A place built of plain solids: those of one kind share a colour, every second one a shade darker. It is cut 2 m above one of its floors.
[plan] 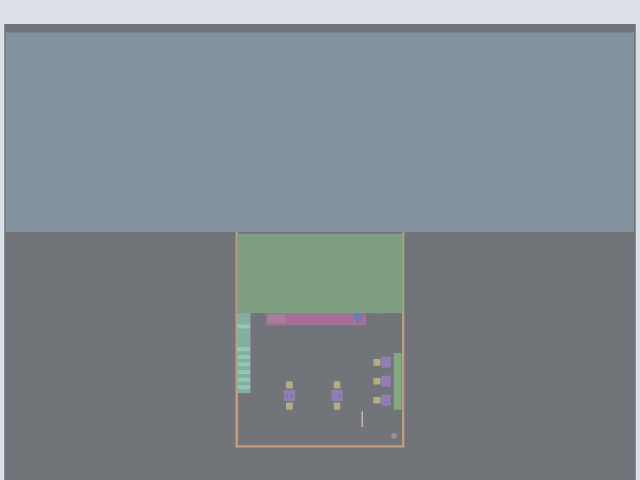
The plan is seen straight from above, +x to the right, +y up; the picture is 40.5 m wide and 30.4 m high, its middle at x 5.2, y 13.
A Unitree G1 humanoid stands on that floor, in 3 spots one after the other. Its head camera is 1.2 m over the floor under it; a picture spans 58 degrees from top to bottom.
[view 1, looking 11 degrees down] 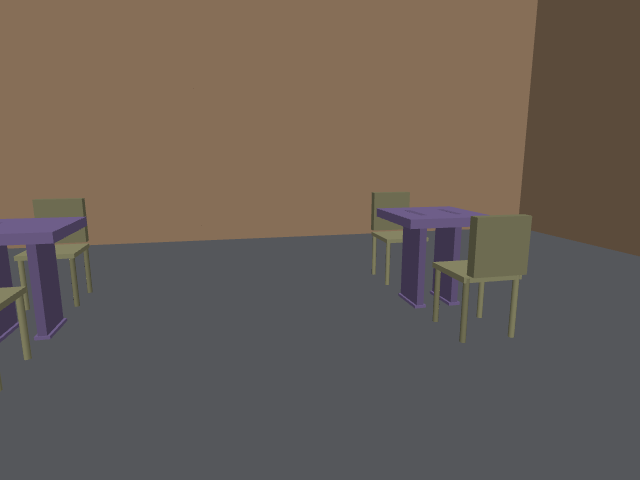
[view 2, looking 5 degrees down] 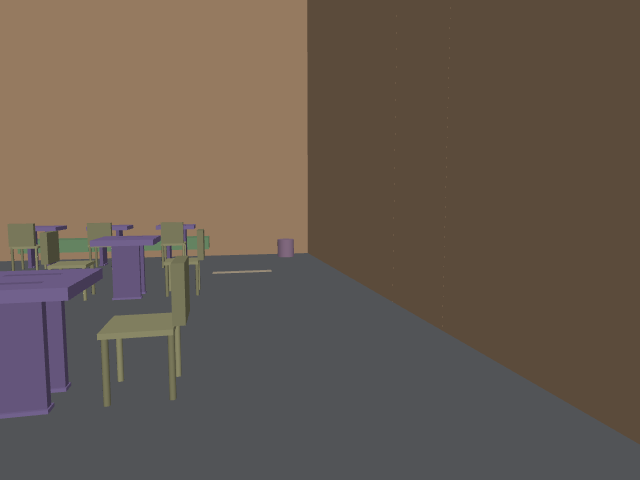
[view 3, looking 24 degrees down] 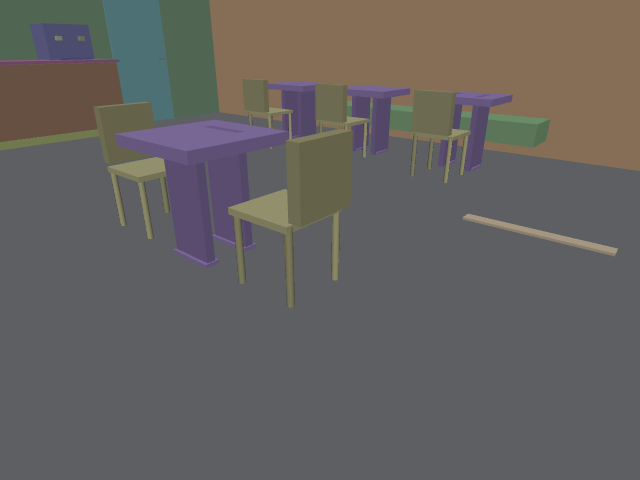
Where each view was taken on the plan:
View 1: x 4.94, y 6.36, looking -103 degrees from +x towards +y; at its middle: ground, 6.29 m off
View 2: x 0.41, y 2.01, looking -13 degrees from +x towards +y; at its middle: wall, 8.97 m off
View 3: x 4.77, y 1.00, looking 40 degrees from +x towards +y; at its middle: ground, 2.95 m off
